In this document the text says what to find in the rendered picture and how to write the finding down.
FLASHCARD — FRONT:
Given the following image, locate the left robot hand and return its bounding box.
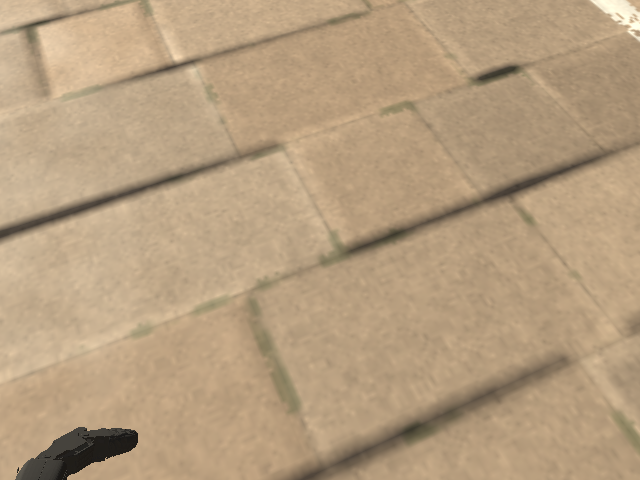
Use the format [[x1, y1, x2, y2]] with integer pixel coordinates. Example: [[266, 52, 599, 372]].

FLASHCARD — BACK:
[[15, 427, 138, 480]]

